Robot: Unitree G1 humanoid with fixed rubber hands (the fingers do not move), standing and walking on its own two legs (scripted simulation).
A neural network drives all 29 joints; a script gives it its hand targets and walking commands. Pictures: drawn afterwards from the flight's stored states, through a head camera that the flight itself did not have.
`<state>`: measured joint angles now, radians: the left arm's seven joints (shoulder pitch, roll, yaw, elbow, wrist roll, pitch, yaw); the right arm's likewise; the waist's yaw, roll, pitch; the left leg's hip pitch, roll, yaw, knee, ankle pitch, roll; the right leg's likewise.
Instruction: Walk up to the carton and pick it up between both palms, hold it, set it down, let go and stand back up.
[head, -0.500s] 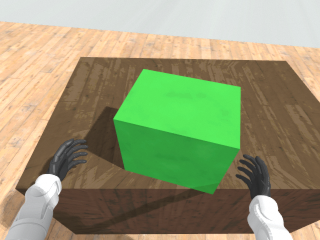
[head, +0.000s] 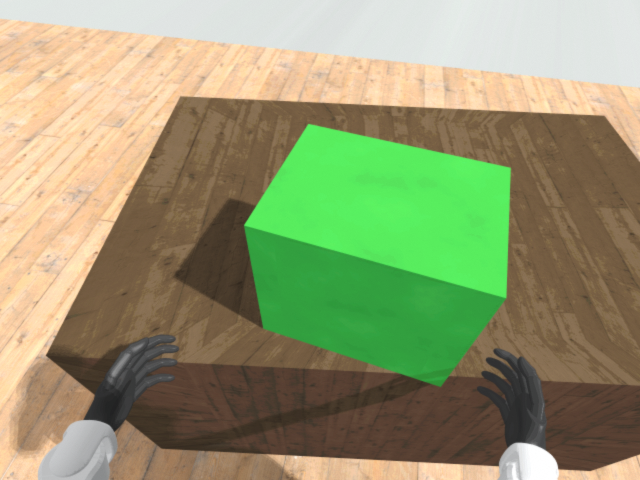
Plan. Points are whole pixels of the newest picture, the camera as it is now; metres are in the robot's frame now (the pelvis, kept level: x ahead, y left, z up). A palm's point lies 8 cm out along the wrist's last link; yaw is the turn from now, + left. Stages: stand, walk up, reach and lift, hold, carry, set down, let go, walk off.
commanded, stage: set down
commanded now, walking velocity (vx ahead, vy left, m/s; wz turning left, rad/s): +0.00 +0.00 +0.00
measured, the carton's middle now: (374, 256) +0.44 -0.03 +0.00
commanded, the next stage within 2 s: let go in 1.26 s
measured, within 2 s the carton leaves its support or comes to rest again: neither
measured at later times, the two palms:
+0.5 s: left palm (140, 429) +0.18 +0.26 -0.04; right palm (540, 446) +0.19 -0.23 -0.04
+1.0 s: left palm (165, 441) +0.18 +0.23 -0.06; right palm (541, 464) +0.18 -0.23 -0.06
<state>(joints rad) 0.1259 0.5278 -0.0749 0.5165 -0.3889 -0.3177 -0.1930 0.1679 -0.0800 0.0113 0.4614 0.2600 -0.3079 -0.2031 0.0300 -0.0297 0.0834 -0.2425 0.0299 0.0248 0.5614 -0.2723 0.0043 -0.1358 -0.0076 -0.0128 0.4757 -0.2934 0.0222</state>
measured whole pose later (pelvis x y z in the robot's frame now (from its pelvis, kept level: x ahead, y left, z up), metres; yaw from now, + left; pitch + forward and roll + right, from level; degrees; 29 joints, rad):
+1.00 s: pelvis +0.02 -0.02 +0.01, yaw -2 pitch -4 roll +0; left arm 0.21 0.32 -0.02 0.59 -0.14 -0.09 -0.08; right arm 0.20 -0.13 0.02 0.67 0.10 -0.26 -0.06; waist 0.03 -0.02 0.06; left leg -0.10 0.04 0.05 0.39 -0.22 -0.02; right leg -0.04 0.00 0.01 0.38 -0.27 0.00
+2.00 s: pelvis +0.02 -0.03 +0.01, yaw -1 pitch -2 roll +0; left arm 0.29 0.25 0.01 0.66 0.03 -0.02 -0.01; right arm 0.25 -0.24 -0.01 0.80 -0.02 -0.04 -0.01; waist 0.01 -0.01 -0.03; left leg -0.17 0.05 0.04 0.43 -0.23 -0.03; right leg -0.11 0.01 0.00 0.43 -0.29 -0.01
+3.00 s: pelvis -0.05 -0.02 +0.00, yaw +0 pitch -2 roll +0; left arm 0.46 0.24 -0.01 0.87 0.01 -0.01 0.02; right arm 0.37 -0.24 0.01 0.96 -0.02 0.00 0.00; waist 0.00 0.02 0.00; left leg -0.28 0.03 0.01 0.47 -0.17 -0.01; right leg -0.22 -0.01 -0.02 0.49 -0.23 0.00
